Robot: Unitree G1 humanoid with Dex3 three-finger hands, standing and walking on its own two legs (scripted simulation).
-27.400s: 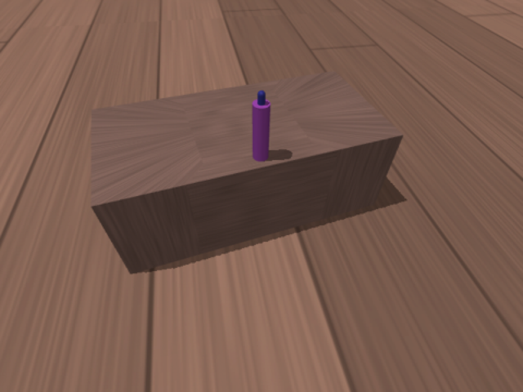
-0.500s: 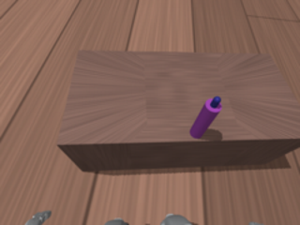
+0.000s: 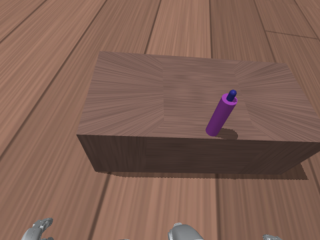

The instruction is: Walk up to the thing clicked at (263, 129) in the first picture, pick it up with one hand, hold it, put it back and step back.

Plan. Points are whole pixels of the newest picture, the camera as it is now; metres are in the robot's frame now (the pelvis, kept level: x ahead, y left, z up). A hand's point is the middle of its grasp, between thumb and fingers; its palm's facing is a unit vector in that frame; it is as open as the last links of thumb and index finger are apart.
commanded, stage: step back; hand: right
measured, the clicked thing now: (221, 113) +0.62 -0.26 -0.17
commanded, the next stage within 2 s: none
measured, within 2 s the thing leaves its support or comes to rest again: neither
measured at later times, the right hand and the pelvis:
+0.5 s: hand out of the picture -0.07 -0.33 -0.15, palm faces +0.03 +0.91 -0.41, open 7.3 cm; pelvis -0.15 -0.04 +0.00, yaw -3 degrees
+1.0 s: hand out of the picture -0.19 -0.36 -0.14, palm faces -0.01 +0.90 -0.45, open 7.3 cm; pelvis -0.32 -0.08 -0.01, yaw -3 degrees
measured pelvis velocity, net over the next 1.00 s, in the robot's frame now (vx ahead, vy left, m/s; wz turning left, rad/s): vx -0.32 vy -0.08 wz -0.06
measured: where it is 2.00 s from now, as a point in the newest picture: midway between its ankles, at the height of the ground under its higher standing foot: outside the picture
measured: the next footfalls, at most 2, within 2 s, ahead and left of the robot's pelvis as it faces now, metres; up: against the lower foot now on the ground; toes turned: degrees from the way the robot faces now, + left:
right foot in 0.32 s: -0.10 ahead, -0.17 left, +0.00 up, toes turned -3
left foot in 0.64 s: -0.16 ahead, +0.07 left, +0.00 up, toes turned -1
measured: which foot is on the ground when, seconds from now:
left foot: down 0.00-0.34, up 0.36-0.62, down 0.64-1.00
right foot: up 0.00-0.30, down 0.32-0.66, up 0.68-0.96, down 0.98-1.00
